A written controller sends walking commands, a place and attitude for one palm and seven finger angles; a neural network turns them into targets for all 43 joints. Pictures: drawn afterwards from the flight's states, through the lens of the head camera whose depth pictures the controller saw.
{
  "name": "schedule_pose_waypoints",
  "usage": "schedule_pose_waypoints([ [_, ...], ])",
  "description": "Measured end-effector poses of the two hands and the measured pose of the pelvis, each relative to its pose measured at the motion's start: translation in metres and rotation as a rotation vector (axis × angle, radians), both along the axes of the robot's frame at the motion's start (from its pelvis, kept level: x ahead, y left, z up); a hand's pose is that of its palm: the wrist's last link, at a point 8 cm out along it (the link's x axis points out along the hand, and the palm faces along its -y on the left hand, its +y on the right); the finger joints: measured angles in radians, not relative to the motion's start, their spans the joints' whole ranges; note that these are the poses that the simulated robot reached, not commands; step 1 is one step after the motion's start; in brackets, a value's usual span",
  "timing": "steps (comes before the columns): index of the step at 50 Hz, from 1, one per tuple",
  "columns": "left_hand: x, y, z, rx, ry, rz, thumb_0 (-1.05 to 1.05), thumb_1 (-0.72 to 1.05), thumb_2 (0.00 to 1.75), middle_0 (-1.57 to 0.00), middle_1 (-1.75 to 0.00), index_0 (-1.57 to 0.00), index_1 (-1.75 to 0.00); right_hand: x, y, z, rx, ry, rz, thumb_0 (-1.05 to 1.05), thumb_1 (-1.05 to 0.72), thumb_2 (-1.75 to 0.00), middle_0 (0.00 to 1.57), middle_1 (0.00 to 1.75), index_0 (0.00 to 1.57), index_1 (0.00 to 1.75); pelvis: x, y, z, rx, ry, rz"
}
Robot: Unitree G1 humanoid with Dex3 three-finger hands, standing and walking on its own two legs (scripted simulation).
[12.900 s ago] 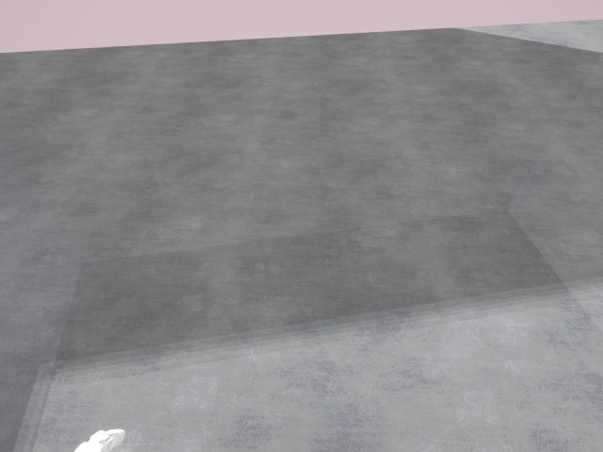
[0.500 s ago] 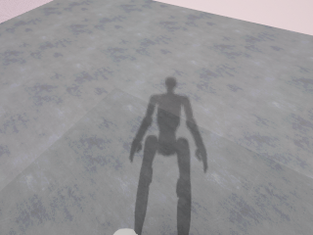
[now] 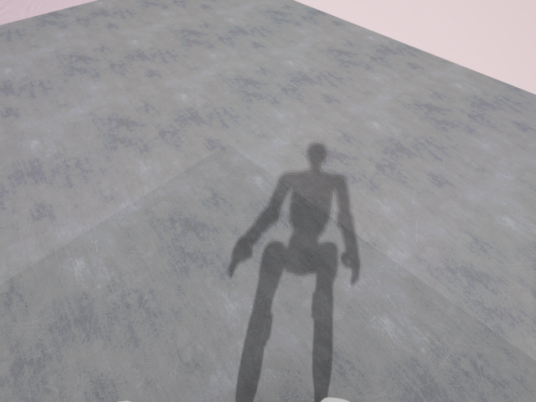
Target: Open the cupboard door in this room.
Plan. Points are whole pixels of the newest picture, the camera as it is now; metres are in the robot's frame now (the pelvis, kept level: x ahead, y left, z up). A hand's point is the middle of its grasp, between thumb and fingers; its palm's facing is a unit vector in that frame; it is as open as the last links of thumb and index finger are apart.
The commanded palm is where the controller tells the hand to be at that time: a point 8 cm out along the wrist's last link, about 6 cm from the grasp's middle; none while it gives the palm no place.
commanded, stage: turn or walk to find it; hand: left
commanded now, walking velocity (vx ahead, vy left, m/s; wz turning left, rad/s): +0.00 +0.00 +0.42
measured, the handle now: out of the picture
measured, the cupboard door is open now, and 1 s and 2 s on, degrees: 0 0 0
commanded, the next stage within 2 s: none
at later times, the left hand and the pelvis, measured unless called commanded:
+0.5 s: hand out of the picture -0.03 +0.14 -0.16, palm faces +0.26 -0.93 -0.26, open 7.4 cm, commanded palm none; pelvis -0.04 -0.05 +0.00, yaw +14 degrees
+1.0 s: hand out of the picture -0.10 +0.22 -0.17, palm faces +0.45 -0.86 -0.25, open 7.4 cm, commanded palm none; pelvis -0.08 -0.01 +0.00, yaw +25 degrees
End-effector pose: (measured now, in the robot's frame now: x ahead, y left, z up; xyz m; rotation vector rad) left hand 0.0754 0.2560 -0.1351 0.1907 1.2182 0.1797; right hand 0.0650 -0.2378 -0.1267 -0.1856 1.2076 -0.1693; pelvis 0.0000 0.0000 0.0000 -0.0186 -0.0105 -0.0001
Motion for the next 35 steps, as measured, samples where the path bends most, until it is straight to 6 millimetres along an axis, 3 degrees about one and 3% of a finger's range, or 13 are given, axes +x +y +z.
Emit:
schedule_pose_waypoints([
  [5,0.012,-0.021,0.009,0.017,-0.061,-0.008,0.01,0.91,0.9,-0.19,-0.3,-0.2,-0.3,-0.03,-0.018,-0.016,0.025,0.074,-0.009,0.01,-0.91,-0.9,0.2,0.3,0.2,0.3,-0.01,-0.017,-0.004,0.014,0.009,0.04],
  [9,0.007,-0.042,0.013,0.046,-0.11,0.002,0.01,0.91,0.9,-0.2,-0.3,-0.2,-0.3,-0.048,-0.04,-0.035,0.051,0.122,-0.006,0.01,-0.91,-0.9,0.2,0.3,0.2,0.3,-0.017,-0.037,-0.012,0.029,0.012,0.076],
  [15,-0.037,-0.063,0.024,0.055,-0.087,0.082,0.01,0.9,0.9,-0.2,-0.3,-0.21,-0.3,-0.052,-0.063,-0.036,0.054,0.169,0.045,0.01,-0.91,-0.9,0.2,0.3,0.2,0.3,-0.026,-0.052,-0.005,0.05,-0.007,0.15],
  [21,-0.085,-0.071,0.018,0.037,-0.03,0.175,0.01,0.9,0.9,-0.2,-0.3,-0.21,-0.3,-0.041,-0.071,-0.031,0.035,0.181,0.116,0.01,-0.91,-0.9,0.19,0.3,0.2,0.3,-0.032,-0.058,-0.002,0.052,-0.007,0.213],
  [27,-0.14,-0.066,0.005,0.008,0.048,0.271,0.01,0.9,0.9,-0.2,-0.3,-0.21,-0.3,-0.012,-0.055,-0.023,0.0,0.159,0.215,0.01,-0.91,-0.9,0.19,0.3,0.2,0.3,-0.041,-0.05,-0.004,0.046,0.004,0.268],
  [35,-0.22,-0.033,-0.029,-0.041,0.154,0.404,0.01,0.9,0.9,-0.2,-0.3,-0.21,-0.3,0.043,0.009,-0.009,-0.044,-0.013,0.372,0.01,-0.91,-0.9,0.19,0.3,0.2,0.3,-0.062,-0.019,-0.018,0.024,0.002,0.333],
])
